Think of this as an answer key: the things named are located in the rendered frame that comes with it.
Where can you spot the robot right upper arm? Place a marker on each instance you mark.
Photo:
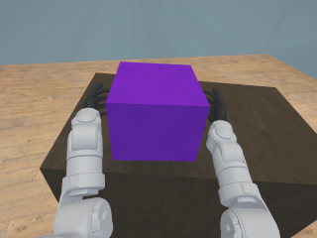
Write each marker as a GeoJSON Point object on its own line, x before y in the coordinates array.
{"type": "Point", "coordinates": [247, 223]}

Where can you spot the pedestal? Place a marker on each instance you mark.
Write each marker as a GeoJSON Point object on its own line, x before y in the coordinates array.
{"type": "Point", "coordinates": [180, 199]}

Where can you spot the right robot forearm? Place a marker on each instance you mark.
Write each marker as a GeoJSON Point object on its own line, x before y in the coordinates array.
{"type": "Point", "coordinates": [237, 189]}

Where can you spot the carton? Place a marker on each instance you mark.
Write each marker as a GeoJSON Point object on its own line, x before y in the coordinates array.
{"type": "Point", "coordinates": [156, 112]}

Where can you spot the right robot hand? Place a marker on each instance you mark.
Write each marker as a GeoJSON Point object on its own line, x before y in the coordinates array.
{"type": "Point", "coordinates": [218, 109]}

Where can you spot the left robot hand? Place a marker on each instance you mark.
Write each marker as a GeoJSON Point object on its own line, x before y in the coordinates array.
{"type": "Point", "coordinates": [92, 98]}

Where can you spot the left robot forearm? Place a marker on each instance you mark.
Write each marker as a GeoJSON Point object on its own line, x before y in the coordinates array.
{"type": "Point", "coordinates": [84, 175]}

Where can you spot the robot left upper arm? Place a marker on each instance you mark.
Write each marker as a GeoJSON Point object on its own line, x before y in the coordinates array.
{"type": "Point", "coordinates": [84, 218]}

